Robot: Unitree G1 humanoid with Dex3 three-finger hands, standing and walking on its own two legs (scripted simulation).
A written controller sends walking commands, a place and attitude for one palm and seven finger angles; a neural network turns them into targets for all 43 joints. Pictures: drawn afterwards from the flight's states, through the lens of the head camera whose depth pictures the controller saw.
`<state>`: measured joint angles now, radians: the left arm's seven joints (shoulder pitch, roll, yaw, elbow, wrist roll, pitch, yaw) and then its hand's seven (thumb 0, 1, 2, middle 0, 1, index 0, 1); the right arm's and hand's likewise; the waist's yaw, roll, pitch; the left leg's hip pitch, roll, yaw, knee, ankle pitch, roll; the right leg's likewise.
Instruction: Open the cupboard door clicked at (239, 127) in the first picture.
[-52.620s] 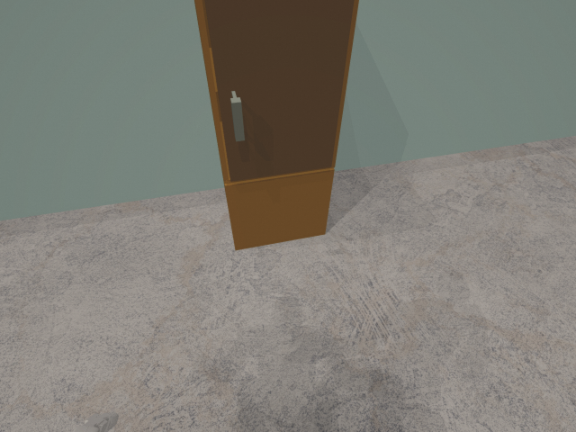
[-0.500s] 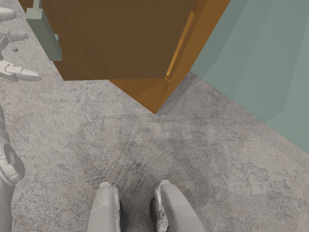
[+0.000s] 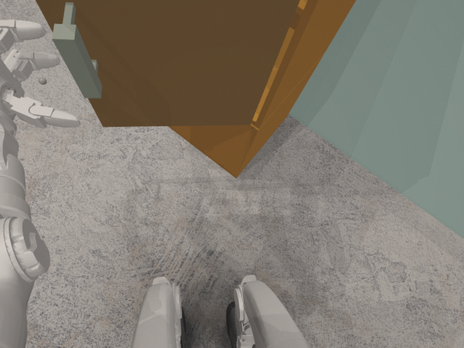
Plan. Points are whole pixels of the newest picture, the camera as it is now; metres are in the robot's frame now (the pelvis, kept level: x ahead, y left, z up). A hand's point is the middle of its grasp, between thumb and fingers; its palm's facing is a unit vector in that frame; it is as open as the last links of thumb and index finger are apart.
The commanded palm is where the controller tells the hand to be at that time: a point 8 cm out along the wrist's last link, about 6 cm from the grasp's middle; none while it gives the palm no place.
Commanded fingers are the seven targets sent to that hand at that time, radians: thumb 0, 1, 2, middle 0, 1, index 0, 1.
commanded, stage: move the hooked fingers beside the handle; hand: left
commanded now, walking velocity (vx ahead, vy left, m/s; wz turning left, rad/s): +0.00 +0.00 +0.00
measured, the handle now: (82, 53) +0.57 +0.20 +0.05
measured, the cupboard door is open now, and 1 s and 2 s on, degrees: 43 43 43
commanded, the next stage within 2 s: slide the fingers in behind the handle in 0.02 s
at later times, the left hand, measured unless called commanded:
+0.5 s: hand (57, 79) +0.52 +0.23 +0.05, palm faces +0.04 -1.00 -0.02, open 14.0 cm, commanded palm +0.51 +0.26 +0.05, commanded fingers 0.00 -0.50 0.30 -0.30 -1.20 -0.30 -1.20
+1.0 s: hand (78, 82) +0.52 +0.21 +0.05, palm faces +0.04 -1.00 -0.02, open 14.0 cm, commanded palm +0.50 +0.23 +0.05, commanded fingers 0.00 -0.50 0.30 -0.30 -1.20 -0.30 -1.20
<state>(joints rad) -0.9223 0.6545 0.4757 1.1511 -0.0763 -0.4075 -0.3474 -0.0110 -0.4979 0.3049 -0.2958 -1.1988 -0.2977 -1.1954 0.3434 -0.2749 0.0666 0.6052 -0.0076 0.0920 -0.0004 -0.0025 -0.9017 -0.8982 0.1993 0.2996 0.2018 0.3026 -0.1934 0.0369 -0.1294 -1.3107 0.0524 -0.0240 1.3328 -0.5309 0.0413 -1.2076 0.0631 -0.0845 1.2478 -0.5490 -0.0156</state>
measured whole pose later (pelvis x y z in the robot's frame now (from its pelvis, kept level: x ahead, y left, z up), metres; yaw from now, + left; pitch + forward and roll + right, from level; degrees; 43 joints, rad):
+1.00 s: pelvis +0.00 +0.00 +0.00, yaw +0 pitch +28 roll -6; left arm -0.93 0.55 0.41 1.15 -0.07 -0.45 -0.24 -0.01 -0.50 0.30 -0.30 -1.20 -0.30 -1.20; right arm 0.35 -0.26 0.05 0.62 -0.02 0.08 0.02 0.00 -0.90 -0.90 0.20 0.30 0.20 0.30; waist -0.20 0.04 -0.14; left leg -1.31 0.05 -0.02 1.34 -0.53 0.04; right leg -1.21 0.06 -0.08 1.26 -0.55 -0.02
